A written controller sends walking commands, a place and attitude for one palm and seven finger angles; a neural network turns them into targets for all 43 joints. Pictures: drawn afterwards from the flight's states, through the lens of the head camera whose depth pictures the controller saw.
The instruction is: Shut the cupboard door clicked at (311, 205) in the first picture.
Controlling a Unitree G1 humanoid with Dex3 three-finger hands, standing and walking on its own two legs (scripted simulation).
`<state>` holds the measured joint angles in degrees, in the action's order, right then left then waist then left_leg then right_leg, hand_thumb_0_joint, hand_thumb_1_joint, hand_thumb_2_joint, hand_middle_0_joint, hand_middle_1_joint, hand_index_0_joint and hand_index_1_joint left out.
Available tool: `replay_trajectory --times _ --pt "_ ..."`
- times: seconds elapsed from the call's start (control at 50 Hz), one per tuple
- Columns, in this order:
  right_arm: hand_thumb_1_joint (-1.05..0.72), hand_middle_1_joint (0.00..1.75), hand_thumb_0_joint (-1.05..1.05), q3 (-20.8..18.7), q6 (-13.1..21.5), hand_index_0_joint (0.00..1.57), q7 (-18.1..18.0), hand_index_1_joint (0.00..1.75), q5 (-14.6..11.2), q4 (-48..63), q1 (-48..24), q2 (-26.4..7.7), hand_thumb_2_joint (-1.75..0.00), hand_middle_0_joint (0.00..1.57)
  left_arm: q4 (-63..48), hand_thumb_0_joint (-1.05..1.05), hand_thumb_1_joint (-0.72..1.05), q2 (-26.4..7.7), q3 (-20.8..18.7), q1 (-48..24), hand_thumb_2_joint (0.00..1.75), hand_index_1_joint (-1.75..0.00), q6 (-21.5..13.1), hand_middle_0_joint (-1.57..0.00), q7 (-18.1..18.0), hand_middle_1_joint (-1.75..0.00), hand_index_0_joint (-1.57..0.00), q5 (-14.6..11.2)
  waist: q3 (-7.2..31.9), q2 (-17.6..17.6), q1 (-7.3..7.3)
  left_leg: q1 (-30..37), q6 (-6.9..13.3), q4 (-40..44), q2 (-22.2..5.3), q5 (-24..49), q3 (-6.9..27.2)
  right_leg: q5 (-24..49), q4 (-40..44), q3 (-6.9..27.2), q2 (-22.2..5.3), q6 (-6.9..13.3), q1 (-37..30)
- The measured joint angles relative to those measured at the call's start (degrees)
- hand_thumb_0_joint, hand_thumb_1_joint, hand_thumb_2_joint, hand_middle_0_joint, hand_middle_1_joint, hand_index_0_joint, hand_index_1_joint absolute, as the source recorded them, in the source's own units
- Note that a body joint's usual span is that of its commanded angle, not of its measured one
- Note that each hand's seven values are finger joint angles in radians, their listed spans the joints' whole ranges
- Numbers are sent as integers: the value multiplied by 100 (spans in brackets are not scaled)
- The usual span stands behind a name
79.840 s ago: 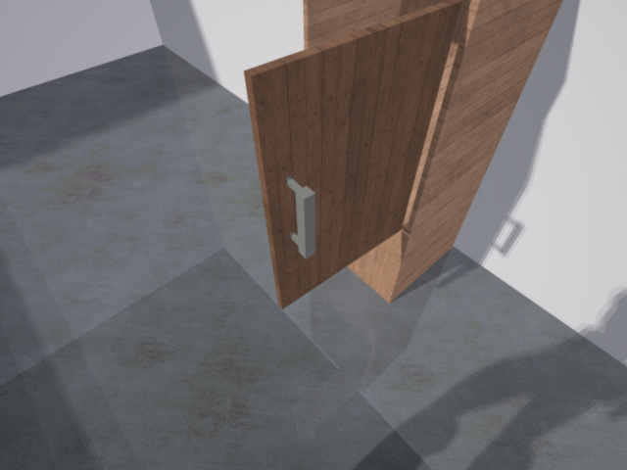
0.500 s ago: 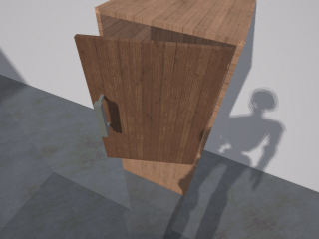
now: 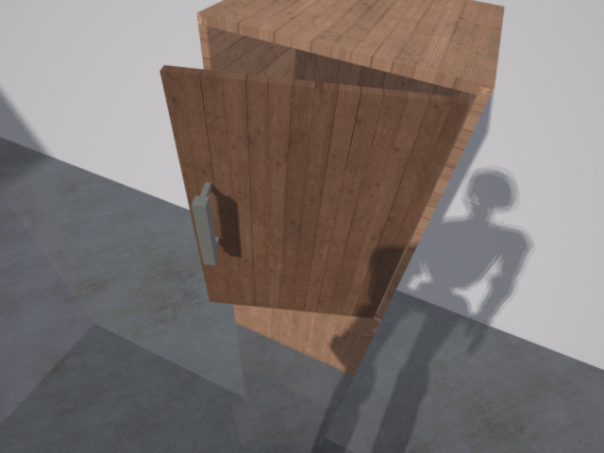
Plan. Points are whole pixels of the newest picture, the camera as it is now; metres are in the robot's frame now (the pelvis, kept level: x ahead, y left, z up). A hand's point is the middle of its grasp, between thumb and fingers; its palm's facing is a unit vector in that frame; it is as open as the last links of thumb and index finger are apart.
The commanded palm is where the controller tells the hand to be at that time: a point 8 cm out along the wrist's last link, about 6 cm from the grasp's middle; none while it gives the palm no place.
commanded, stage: raise the hand and make a fist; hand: left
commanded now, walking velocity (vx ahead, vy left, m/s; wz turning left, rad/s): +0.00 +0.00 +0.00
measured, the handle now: (208, 224) +0.49 +0.20 -0.03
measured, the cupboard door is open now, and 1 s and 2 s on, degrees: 19 19 19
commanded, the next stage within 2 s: none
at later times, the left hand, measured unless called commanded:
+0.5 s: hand (184, 451) +0.14 +0.16 -0.08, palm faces -0.03 -1.00 +0.05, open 6.3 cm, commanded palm +0.12 +0.22 -0.06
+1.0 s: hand (177, 414) +0.18 +0.17 -0.04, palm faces +0.03 -1.00 -0.03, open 3.9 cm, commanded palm +0.15 +0.22 -0.04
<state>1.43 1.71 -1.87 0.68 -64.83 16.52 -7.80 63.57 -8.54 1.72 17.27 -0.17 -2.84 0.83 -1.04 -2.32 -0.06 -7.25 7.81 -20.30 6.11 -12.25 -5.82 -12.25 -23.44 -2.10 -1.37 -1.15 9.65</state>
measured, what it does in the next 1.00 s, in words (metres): lowers itself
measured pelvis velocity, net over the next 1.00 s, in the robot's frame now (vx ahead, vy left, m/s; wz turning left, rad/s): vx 0.00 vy -0.03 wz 0.08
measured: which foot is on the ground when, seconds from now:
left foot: down 0.00-1.00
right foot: down 0.00-1.00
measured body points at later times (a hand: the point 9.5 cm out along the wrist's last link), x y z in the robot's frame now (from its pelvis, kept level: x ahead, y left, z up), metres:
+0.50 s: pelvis -0.03 +0.00 -0.11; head +0.00 +0.02 +0.34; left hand +0.14 +0.21 -0.08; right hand +0.20 -0.25 -0.12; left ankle -0.01 +0.02 -0.74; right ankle +0.04 -0.10 -0.74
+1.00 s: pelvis +0.00 -0.03 -0.10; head +0.06 -0.01 +0.35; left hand +0.17 +0.22 -0.04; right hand +0.18 -0.24 -0.17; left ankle -0.01 +0.02 -0.74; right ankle +0.04 -0.10 -0.74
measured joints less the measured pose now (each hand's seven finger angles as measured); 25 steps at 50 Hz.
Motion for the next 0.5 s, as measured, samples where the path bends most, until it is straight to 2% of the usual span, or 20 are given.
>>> replay_trajectory --times 0.12,0.14,0.16,0.18,0.22,0.26,0.28,0.32,0.34,0.38,0.4,0.44,0.5 --pt "-90 30 0 2 -28 20 -33 30 -25 53 29 11 -90 20 14 0 91 2 -7 -34 90 -30 24 -20 -54 -30 -20 8 -48 0 -23 1 28 7 74 5 -23 -73 -131 29 -75 -24 60" --pt "-90 30 1 9 84 20 -41 30 -46 343 135 20 -90 20 -936 1 92 -14 -307 245 90 -30 451 -20 -70 -30 -20 -60 -112 -21 -147 -83 27 -114 91 -22 35 -147 -466 29 -74 -24 184" --pt "-90 30 1 100 441 20 -122 30 -145 634 313 5 -90 20 -2180 2 93 -126 -356 617 90 -30 718 -21 -186 -30 -21 -192 -153 -30 -241 -166 -3 -259 102 -68 124 -471 -1166 54 -35 19 406" --pt "-91 30 1 169 807 20 -186 30 -202 863 495 -53 -90 20 -3286 3 94 -251 -294 968 90 -31 613 -21 -320 -30 -21 -367 -120 4 -281 -245 -85 -397 106 -132 203 -686 -1935 71 17 88 652" --pt "-91 30 1 111 1389 20 -85 30 -275 1171 758 -228 -90 20 -4811 3 94 -417 -125 1282 90 -31 227 -21 -473 -31 -21 -665 111 156 -297 -421 -175 -555 142 -203 334 -836 -2663 8 54 150 1015" --pt "-91 30 1 -19 1714 20 91 30 -249 1516 802 -435 -90 20 -5588 3 94 -377 -62 1086 90 -33 -300 -22 -403 -32 -22 -870 326 312 -363 -827 -315 -945 196 -328 445 -975 -2452 -99 50 193 1294" --pt "-91 30 1 -76 1788 20 182 30 -231 1714 742 -521 -90 20 -5763 3 94 -309 -108 917 90 -34 -667 -23 -248 -33 -23 -953 427 318 -383 -1126 -411 -1258 236 -444 428 -989 -2189 -109 45 237 1471" --pt "-90 30 1 -147 1802 20 335 30 -166 2157 503 -637 -90 20 -5944 2 93 -186 -273 656 90 -36 -1507 -25 258 -36 -25 -1117 643 115 -359 -1852 -531 -2051 335 -773 171 -858 -1962 -3 8 321 2009" --pt "-90 30 1 -191 1747 20 394 30 -123 2364 325 -707 -90 20 -5913 2 93 -91 -339 541 90 -38 -1927 -26 592 -37 -26 -1206 708 85 -360 -2214 -533 -2512 308 -977 66 -638 -2298 56 26 324 2375" --pt "-90 30 1 -313 1570 20 482 30 -68 2744 -36 -816 -90 20 -5713 1 92 20 -393 413 90 -41 -2674 -29 1290 -40 -29 -1319 816 129 -391 -2853 -564 -3352 188 -1378 -5 -842 -3087 45 112 283 3025" --pt "-90 30 1 -370 1466 20 498 30 -76 2951 -182 -839 -90 20 -5650 1 92 6 -400 437 90 -42 -2932 -31 1561 -42 -31 -1338 881 110 -367 -3144 -540 -3698 136 -1540 -50 -1013 -3423 52 153 279 3326" --pt "-90 30 1 -460 1292 20 484 30 -124 3382 -391 -865 -90 20 -5675 1 91 -83 -388 622 90 -46 -3134 -34 1878 -45 -34 -1360 993 21 -258 -3670 -376 -4281 55 -1781 -147 -1261 -3993 74 219 284 3877" --pt "-90 30 1 -527 1115 20 435 30 -182 3900 -549 -917 -90 20 -5992 1 90 -216 -395 1110 90 -52 -2866 -40 1851 -51 -40 -1396 1062 -16 -48 -4190 -175 -4896 -17 -2036 -135 -1476 -4534 -18 262 289 4373"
